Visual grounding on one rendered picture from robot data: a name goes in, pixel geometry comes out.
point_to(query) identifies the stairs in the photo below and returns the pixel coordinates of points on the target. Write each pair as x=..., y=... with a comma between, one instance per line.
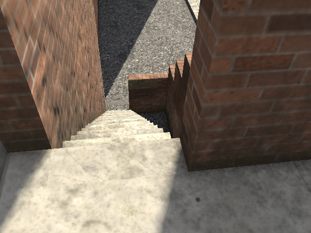
x=115, y=127

